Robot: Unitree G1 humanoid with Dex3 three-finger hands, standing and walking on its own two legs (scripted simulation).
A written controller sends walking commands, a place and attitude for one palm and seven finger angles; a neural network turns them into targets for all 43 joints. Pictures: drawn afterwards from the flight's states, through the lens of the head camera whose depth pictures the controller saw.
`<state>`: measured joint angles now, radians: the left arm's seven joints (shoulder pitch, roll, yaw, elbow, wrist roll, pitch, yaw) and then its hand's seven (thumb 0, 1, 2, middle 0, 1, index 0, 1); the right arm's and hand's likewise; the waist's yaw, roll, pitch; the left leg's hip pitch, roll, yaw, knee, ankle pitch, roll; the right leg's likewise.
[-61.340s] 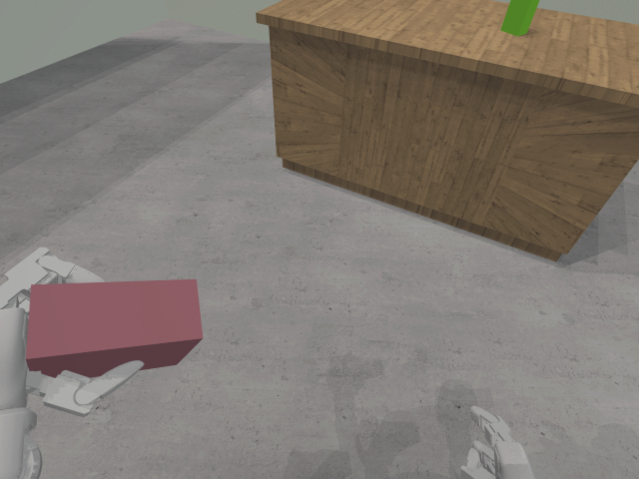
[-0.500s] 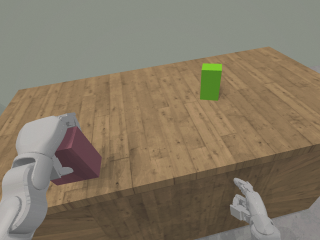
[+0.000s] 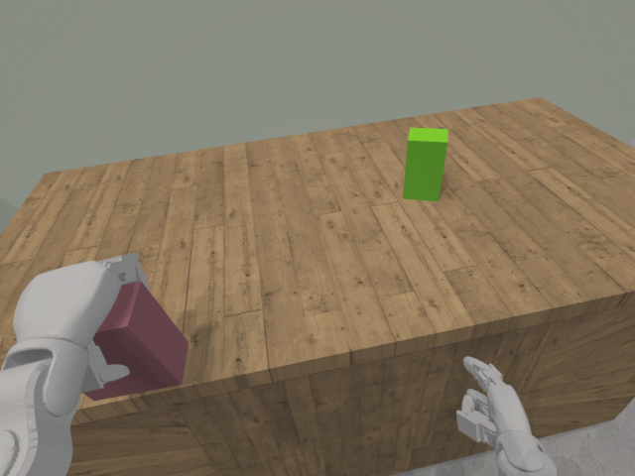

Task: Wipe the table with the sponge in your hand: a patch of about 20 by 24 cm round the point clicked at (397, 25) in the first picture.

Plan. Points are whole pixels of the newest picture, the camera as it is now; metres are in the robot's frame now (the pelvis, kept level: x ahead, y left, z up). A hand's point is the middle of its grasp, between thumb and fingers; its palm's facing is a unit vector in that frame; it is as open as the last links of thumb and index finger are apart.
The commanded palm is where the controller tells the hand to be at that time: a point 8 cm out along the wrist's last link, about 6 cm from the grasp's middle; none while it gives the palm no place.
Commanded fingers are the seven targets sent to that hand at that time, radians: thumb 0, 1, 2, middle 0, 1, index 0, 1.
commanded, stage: bring the sponge back beside the body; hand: left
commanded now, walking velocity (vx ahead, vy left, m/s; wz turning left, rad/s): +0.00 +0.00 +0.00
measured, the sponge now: (126, 354) +0.19 +0.28 +0.10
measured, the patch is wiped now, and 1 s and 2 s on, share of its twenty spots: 1.00 1.00 1.00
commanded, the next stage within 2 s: step back with the hand held close in 0.32 s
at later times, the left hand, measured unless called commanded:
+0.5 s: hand (116, 321) +0.19 +0.27 +0.16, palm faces +0.23 -0.43 -0.87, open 10.1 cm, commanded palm +0.15 +0.28 +0.22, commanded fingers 0.00 0.10 1.30 -1.20 -1.60 -1.20 -1.60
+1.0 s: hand (105, 312) +0.18 +0.25 +0.20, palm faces +0.36 -0.80 -0.47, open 10.1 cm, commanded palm +0.13 +0.30 +0.22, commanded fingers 0.00 0.10 1.30 -1.20 -1.60 -1.20 -1.60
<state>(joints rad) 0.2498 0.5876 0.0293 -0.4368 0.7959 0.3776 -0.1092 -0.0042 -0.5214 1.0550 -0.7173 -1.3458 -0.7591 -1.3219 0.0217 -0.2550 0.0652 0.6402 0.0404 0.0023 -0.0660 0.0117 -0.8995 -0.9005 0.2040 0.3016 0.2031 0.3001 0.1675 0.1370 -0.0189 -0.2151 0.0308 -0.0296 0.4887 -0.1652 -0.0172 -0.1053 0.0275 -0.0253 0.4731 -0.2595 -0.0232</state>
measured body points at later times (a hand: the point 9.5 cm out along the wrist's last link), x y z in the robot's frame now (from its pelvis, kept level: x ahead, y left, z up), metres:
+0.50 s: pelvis -0.01 +0.00 +0.00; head -0.05 -0.04 +0.45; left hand +0.18 +0.29 +0.20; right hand +0.26 -0.18 -0.05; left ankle +0.07 +0.13 -0.73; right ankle +0.01 -0.11 -0.74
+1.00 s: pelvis -0.04 +0.02 -0.01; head -0.02 +0.03 +0.44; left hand +0.15 +0.29 +0.22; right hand +0.10 -0.23 -0.10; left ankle +0.03 +0.12 -0.74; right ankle +0.01 -0.11 -0.74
